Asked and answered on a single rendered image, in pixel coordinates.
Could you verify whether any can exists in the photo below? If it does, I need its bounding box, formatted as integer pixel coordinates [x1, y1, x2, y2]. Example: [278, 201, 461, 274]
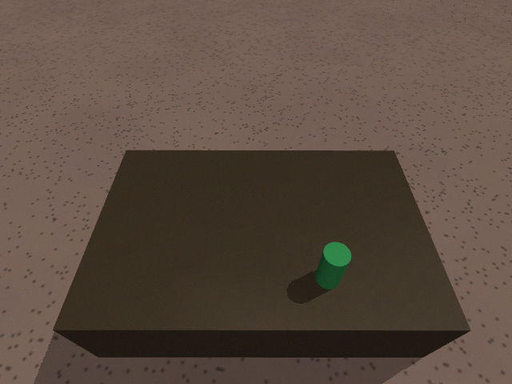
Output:
[315, 242, 351, 290]

